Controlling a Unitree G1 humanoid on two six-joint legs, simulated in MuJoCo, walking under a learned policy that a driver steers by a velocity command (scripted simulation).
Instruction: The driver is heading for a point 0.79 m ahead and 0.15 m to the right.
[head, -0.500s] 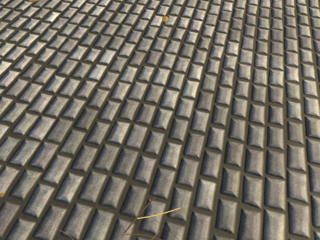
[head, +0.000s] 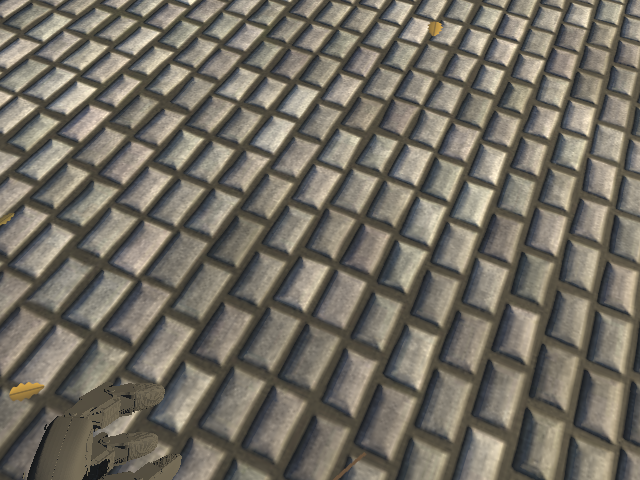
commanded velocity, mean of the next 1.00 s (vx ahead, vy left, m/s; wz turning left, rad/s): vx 0.49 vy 0.00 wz -0.31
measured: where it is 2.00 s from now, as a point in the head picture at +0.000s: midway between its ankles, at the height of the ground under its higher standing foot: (372, 332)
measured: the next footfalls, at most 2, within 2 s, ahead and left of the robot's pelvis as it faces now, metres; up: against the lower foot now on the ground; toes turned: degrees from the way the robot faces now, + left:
right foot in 0.04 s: +0.20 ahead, -0.12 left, +0.00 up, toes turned +3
left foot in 0.48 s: +0.43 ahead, +0.13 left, +0.00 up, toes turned -8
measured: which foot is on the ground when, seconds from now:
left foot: down 0.00-0.06, up 0.08-0.46, down 0.48-1.00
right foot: up 0.00-0.02, down 0.04-0.48, up 0.50-0.96, down 0.98-1.00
